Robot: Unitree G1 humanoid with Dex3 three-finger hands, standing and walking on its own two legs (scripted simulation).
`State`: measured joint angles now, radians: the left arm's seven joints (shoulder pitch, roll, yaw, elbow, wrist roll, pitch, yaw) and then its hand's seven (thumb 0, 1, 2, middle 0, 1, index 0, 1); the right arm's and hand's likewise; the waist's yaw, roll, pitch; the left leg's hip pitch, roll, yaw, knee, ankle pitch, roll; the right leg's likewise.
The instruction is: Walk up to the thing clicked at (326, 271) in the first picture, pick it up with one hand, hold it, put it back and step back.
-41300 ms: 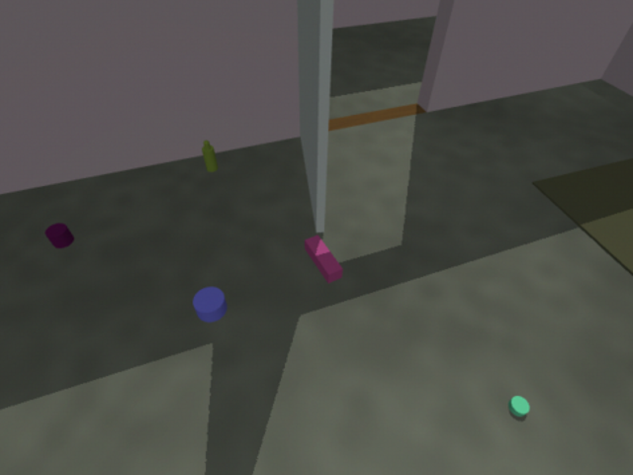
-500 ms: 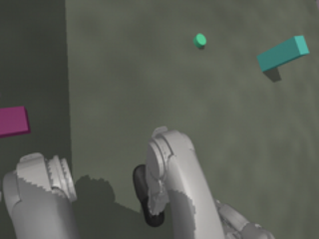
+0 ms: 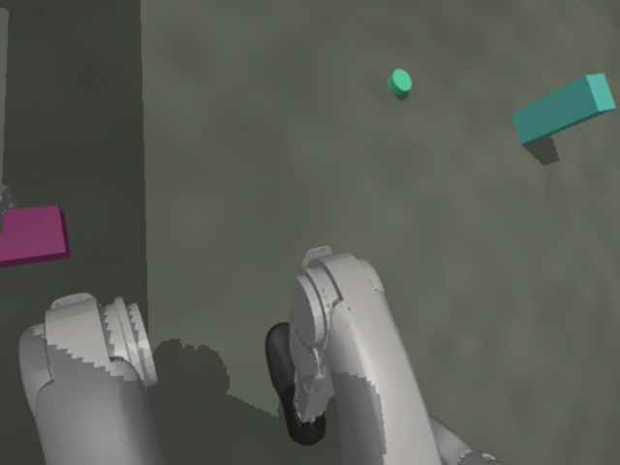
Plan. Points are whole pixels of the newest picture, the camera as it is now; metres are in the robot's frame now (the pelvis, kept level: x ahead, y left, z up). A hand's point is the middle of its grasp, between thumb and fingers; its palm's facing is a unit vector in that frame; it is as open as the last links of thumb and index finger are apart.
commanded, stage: close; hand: left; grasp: from above
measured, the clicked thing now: out of the picture +0.40 +0.31 -0.27
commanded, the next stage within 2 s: none
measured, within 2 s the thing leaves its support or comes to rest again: neither
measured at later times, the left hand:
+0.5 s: hand out of the picture +0.39 +0.31 -0.25, palm faces -0.46 -0.15 -0.87, open 10.1 cm
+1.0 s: hand out of the picture +0.38 +0.31 -0.25, palm faces -0.45 -0.12 -0.89, open 10.0 cm
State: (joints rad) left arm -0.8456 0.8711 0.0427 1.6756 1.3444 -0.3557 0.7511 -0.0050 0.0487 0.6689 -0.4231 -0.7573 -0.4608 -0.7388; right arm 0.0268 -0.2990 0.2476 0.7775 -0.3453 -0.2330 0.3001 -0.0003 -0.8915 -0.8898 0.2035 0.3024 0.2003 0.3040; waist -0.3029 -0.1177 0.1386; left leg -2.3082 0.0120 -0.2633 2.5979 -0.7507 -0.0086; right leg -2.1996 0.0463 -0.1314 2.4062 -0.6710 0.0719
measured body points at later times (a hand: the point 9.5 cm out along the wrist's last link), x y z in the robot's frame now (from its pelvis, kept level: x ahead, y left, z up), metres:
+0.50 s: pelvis +0.00 +0.00 +0.00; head +0.24 +0.12 +0.35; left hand +0.41 +0.31 -0.20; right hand +0.08 -0.27 -0.07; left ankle +0.06 +0.12 -0.26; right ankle +0.12 -0.13 -0.26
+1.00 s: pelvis +0.00 +0.00 +0.00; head +0.24 +0.13 +0.35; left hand +0.40 +0.31 -0.20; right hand +0.10 -0.27 -0.07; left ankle +0.06 +0.12 -0.26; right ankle +0.12 -0.13 -0.26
